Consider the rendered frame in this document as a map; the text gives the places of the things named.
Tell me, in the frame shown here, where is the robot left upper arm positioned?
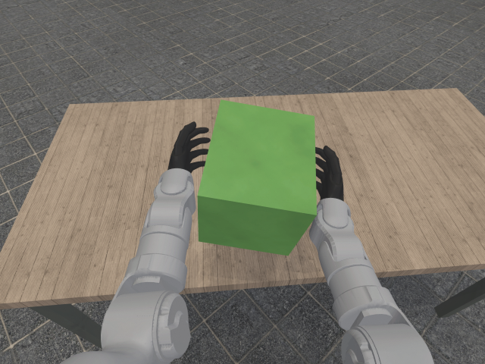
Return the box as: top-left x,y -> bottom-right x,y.
60,290 -> 190,364

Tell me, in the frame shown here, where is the left robot hand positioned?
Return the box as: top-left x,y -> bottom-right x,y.
168,121 -> 211,173

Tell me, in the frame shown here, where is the right robot forearm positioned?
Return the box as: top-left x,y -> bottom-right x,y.
309,198 -> 434,364

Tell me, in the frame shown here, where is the carton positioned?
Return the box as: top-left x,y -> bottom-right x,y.
197,100 -> 317,256

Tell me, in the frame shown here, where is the right robot hand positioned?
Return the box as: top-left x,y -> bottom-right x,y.
315,146 -> 344,202

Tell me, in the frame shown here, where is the table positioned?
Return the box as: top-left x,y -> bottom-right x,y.
0,88 -> 485,349

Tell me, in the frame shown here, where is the robot right upper arm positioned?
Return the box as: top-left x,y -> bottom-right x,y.
341,324 -> 433,364

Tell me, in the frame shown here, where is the left robot forearm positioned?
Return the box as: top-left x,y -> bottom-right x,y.
101,168 -> 196,343

